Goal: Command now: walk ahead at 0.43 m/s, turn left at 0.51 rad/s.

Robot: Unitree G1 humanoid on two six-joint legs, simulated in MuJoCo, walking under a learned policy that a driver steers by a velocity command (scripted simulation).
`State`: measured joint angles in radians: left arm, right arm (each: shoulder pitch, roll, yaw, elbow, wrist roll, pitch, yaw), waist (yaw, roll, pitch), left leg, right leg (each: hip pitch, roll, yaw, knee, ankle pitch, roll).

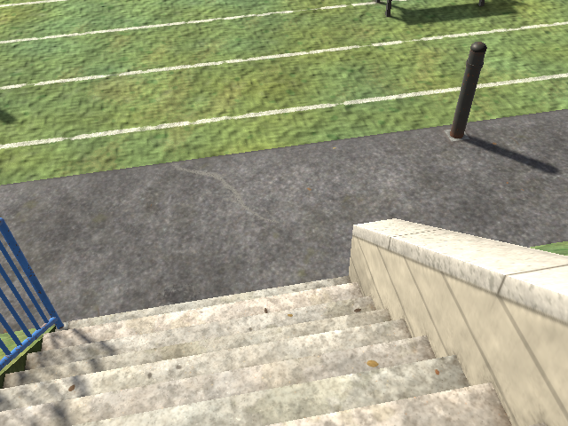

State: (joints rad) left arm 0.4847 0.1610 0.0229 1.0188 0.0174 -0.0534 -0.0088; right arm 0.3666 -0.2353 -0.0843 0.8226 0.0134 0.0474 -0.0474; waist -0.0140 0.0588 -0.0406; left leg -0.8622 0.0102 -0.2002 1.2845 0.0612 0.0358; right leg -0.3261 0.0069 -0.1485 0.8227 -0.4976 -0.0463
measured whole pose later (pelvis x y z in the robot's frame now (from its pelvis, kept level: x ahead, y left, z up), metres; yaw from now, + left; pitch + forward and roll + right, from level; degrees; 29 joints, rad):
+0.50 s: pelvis +0.16 +0.06 -0.20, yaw +18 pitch +2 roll -3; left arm 0.00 0.20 0.03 0.61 -0.01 0.07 0.08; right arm 0.32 -0.23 0.03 0.74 0.00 0.08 -0.06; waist -0.05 -0.02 0.03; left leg -0.41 -0.12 -0.18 0.72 -0.31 0.10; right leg -1.05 0.04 0.09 1.97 -0.30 0.14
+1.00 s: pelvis +0.22 -0.02 -0.21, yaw +31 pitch +0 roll +0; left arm 0.39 0.23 0.03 0.76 0.01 0.06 -0.01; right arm 0.13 -0.24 -0.04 0.63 0.05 0.08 -0.05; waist 0.07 0.03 -0.02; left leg -0.61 -0.19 -0.32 1.17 -0.57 -0.04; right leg -0.29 0.03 0.07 0.77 -0.48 -0.01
